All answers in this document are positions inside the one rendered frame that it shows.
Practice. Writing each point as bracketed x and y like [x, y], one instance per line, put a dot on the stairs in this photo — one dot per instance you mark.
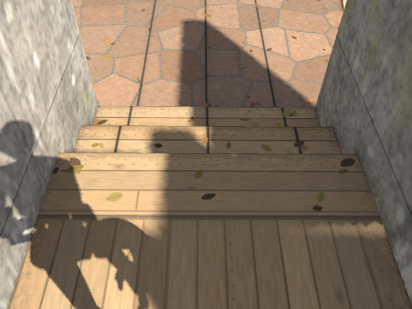
[185, 129]

